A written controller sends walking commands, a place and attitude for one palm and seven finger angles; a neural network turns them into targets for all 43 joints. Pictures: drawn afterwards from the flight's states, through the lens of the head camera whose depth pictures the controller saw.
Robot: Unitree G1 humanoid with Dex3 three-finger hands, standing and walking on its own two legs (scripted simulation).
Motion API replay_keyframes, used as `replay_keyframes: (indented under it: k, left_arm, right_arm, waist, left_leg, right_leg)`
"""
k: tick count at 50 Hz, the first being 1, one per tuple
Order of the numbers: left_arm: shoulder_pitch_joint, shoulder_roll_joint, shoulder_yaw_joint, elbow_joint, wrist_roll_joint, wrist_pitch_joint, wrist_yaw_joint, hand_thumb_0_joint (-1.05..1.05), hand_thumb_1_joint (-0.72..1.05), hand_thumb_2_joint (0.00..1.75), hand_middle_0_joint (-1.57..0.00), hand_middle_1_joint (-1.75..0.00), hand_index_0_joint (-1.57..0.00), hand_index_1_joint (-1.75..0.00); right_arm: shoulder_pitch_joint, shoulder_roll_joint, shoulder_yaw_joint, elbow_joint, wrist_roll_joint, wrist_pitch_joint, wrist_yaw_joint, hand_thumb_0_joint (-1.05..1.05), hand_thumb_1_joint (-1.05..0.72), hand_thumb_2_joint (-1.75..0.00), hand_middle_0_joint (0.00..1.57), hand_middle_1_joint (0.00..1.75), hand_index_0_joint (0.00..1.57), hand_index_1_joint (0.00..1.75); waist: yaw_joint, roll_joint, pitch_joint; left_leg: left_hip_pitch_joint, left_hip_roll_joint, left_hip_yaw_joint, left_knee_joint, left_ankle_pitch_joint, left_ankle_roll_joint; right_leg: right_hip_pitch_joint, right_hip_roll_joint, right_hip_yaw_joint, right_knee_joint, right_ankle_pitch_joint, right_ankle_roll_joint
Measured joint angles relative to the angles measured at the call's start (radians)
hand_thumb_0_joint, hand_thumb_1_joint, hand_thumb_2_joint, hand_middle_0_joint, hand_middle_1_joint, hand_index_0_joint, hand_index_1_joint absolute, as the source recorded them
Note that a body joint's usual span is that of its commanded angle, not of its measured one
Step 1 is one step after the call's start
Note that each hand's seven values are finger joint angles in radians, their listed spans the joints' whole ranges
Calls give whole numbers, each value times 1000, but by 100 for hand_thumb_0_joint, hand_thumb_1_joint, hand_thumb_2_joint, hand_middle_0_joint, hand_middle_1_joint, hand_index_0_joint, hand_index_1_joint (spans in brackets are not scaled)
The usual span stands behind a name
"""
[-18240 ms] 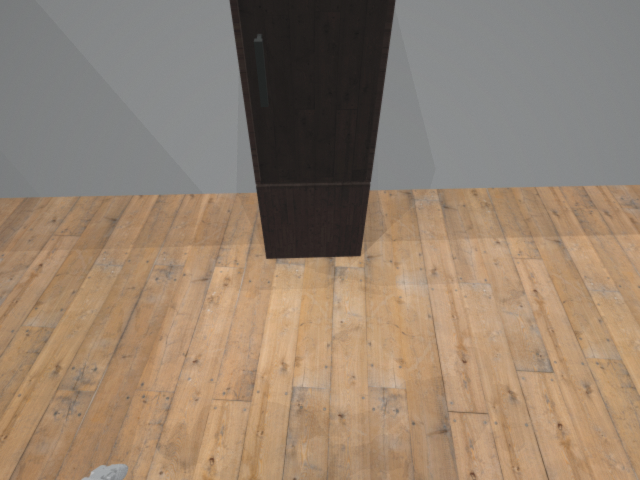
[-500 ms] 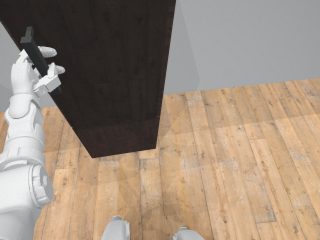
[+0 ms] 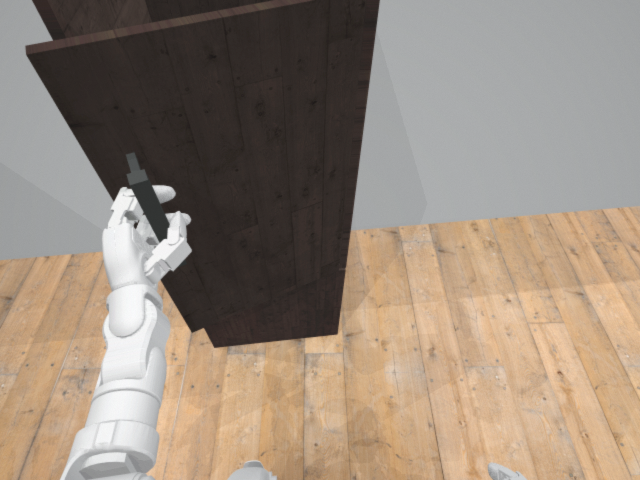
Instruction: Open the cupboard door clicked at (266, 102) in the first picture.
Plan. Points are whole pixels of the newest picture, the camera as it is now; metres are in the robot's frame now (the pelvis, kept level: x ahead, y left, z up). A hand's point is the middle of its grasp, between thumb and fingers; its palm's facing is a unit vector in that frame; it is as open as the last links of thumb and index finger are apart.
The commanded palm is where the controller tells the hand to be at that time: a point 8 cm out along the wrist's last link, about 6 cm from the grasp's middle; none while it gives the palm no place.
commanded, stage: pull the door open along its arc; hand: left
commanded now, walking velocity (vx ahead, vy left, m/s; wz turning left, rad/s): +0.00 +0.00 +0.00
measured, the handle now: (157, 214) +0.43 +0.22 +0.08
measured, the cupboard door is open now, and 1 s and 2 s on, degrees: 20 48 53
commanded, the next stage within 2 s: open thumb and fingers to let go in 0.40 s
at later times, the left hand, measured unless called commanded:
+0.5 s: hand (280, 316) +0.28 +0.05 +0.09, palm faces +0.40 -0.91 -0.03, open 5.9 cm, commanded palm +0.24 +0.09 +0.08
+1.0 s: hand (268, 309) +0.29 +0.07 +0.08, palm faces +0.49 -0.87 -0.01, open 12.2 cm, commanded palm +0.25 +0.10 +0.08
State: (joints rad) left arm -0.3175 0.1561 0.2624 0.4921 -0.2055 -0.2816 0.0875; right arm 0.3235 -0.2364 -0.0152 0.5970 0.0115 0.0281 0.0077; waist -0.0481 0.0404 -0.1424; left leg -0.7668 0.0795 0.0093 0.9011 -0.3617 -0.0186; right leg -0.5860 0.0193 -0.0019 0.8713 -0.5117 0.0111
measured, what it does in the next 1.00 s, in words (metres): stands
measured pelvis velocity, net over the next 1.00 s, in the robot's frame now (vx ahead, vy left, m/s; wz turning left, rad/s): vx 0.01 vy -0.04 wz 0.08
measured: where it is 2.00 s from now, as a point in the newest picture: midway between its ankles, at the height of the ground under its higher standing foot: outside the picture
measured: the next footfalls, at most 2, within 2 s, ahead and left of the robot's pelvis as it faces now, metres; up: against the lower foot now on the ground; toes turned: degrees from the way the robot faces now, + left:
none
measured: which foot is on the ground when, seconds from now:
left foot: down 0.00-1.00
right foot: down 0.00-1.00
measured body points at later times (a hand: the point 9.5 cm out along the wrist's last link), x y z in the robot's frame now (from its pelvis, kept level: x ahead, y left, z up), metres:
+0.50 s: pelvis +0.01 -0.03 +0.01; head +0.00 -0.05 +0.46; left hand +0.26 +0.10 +0.09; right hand +0.21 -0.23 -0.07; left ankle +0.04 +0.13 -0.69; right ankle -0.05 -0.13 -0.69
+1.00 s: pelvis +0.01 -0.04 +0.00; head +0.02 -0.07 +0.45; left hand +0.26 +0.11 +0.09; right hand +0.19 -0.26 -0.10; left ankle +0.04 +0.13 -0.69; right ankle -0.05 -0.13 -0.69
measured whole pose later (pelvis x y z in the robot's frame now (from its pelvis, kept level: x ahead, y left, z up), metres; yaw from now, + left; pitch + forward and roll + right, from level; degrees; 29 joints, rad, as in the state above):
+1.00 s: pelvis +0.01 -0.04 +0.00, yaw +5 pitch +7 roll +1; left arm 0.11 -0.11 -0.17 0.04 0.05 -0.11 0.57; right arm 0.20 -0.20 -0.01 0.58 -0.06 0.08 -0.01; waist 0.00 0.04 -0.12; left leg -0.62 0.04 -0.05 0.84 -0.34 -0.06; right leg -0.45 0.00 -0.07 0.88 -0.56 -0.04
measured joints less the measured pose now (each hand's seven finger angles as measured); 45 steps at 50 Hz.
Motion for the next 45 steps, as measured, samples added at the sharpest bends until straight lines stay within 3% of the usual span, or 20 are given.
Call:
replay_keyframes:
  k: [6, 8, 11, 14, 18, 23, 28, 34, 45]
  left_arm:
    - [111, -167, -146, -175, 150, 63, 349, 1, 72, 77, -35, -135, -37, -135]
    - [155, -202, -203, -224, 197, 99, 422, 1, 73, 78, -35, -135, -37, -134]
    - [242, -243, -286, -305, 234, 144, 477, 1, 73, 77, -35, -135, -36, -134]
    - [334, -276, -365, -380, 260, 171, 494, 1, 72, 75, -33, -134, -36, -134]
    - [431, -255, -469, -458, 278, 199, 492, 1, 71, 74, -33, -134, -36, -134]
    - [489, -232, -521, -514, 263, 238, 483, 1, 70, 73, -33, -132, -38, -135]
    - [432, -246, -497, -474, 265, 245, 522, 1, 70, 78, -35, -132, -38, -135]
    - [429, -258, -449, -471, 262, 233, 504, 1, 62, 77, -37, -132, -39, -133]
    - [435, -262, -430, -461, 259, 177, 486, 0, 7, 55, -34, -126, -34, -127]
  right_arm:
    - [-78, 29, 5, -16, -46, -7, 35, 1, -91, -89, 20, 30, 20, 30]
    - [-99, 39, 6, -29, -56, 1, 41, 1, -91, -89, 20, 30, 20, 30]
    - [-121, 53, 12, -49, -63, 18, 41, 1, -91, -89, 20, 30, 20, 30]
    - [-133, 65, 19, -68, -68, 31, 33, 1, -91, -89, 20, 30, 20, 30]
    - [-148, 74, 30, -82, -70, 43, 22, 1, -91, -89, 20, 30, 20, 30]
    - [-159, 67, 36, -75, -66, 47, 19, 1, -91, -89, 20, 30, 20, 30]
    - [-175, 49, 29, -36, -76, 42, 3, 1, -91, -89, 20, 30, 20, 30]
    - [-153, 43, 15, -27, -75, 48, -5, 1, -91, -89, 20, 30, 20, 30]
    - [-123, 36, 10, -13, -74, 46, -17, 1, -91, -89, 20, 30, 20, 30]
  waist:
    - [25, -1, -7]
    - [32, 2, -7]
    - [40, 6, -6]
    - [43, 5, -1]
    - [36, 2, 8]
    - [27, 6, 15]
    - [37, 4, 17]
    - [53, 1, 12]
    - [53, 1, 18]
  left_leg:
    - [29, -18, -11, -4, 4, -4]
    - [46, -22, -15, -8, 5, -6]
    - [80, -24, -19, -23, 8, -11]
    - [117, -25, -23, -41, 11, -17]
    - [157, -22, -31, -57, 12, -28]
    - [194, -18, -46, -68, 10, -39]
    - [177, -24, -65, -55, 8, -46]
    - [170, -31, -67, -68, 17, -49]
    - [150, -35, -65, -68, 21, -44]
  right_leg:
    - [30, -15, -14, 14, -14, -4]
    - [47, -18, -19, 13, -17, -7]
    - [80, -20, -24, 3, -19, -12]
    - [117, -20, -28, -11, -19, -17]
    - [157, -15, -37, -23, -22, -28]
    - [200, -8, -51, -37, -28, -41]
    - [187, -10, -70, -12, -44, -51]
    - [172, -17, -74, -2, -50, -56]
    - [145, -21, -72, 10, -53, -59]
